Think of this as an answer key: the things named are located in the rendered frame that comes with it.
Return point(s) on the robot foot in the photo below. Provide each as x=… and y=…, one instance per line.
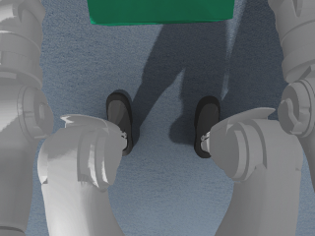
x=119, y=112
x=207, y=115

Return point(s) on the right robot forearm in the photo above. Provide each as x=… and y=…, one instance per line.
x=295, y=24

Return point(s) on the robot left foot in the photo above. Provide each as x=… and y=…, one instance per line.
x=119, y=112

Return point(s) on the left robot forearm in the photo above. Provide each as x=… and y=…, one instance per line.
x=21, y=37

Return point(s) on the carton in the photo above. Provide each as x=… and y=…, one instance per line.
x=113, y=13

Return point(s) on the right robot upper arm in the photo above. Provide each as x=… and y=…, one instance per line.
x=296, y=114

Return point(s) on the robot right foot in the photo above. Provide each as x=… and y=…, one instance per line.
x=207, y=115

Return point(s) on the left robot upper arm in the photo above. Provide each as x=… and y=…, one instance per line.
x=25, y=119

